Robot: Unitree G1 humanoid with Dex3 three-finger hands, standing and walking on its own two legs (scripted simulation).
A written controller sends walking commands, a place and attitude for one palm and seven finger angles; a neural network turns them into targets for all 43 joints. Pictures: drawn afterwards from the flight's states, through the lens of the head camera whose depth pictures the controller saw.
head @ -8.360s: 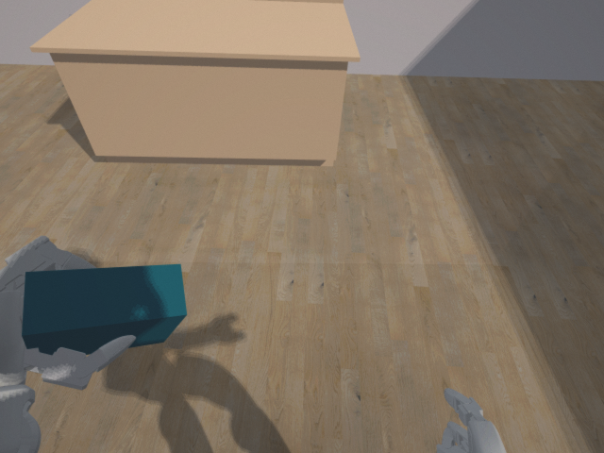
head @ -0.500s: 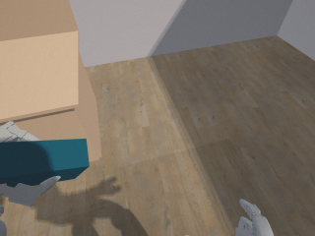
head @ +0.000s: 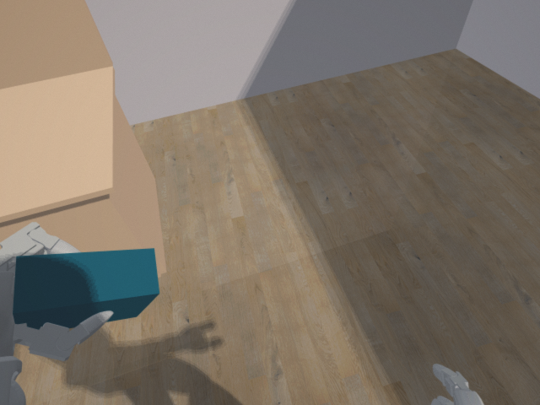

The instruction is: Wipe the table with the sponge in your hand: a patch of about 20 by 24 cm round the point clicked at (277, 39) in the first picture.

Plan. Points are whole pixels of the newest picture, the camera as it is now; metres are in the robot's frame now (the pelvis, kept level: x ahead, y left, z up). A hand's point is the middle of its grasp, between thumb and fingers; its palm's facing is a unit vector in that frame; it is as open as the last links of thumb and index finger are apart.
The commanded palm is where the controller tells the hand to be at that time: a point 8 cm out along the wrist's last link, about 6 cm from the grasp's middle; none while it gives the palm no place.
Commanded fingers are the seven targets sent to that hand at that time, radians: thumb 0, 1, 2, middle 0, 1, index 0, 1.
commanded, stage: take the last steps up to it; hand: left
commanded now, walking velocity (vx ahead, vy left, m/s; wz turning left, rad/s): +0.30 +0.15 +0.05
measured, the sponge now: (108, 289) +0.23 +0.19 +0.13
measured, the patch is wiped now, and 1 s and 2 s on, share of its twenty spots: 0.00 0.00 0.00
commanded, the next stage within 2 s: come to a stop and stand still in 1.30 s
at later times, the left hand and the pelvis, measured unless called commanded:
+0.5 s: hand (12, 287) +0.22 +0.29 +0.15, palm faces +0.42 -0.78 -0.47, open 9.4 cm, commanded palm +0.17 +0.33 +0.16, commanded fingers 0.00 0.10 1.30 -1.20 -1.60 -1.20 -1.60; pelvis +0.02 +0.05 -0.02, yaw +1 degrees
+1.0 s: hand (14, 210) +0.33 +0.36 +0.15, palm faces +0.42 -0.78 -0.46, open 9.4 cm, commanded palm +0.28 +0.40 +0.16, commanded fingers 0.00 0.10 1.30 -1.20 -1.60 -1.20 -1.60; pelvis +0.12 +0.12 -0.03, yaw +1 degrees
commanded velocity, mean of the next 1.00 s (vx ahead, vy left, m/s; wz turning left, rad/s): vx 0.29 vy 0.15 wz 0.01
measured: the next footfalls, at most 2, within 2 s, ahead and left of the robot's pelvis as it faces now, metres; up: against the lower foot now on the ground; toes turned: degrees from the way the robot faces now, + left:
left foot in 0.38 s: +0.02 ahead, +0.19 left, +0.00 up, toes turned +7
left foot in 0.96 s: +0.21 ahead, +0.25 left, +0.00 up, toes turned +11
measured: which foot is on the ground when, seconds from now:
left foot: up 0.00-0.36, down 0.38-0.58, up 0.60-0.94, down 0.96-1.00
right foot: down 0.00-0.96, up 0.98-1.00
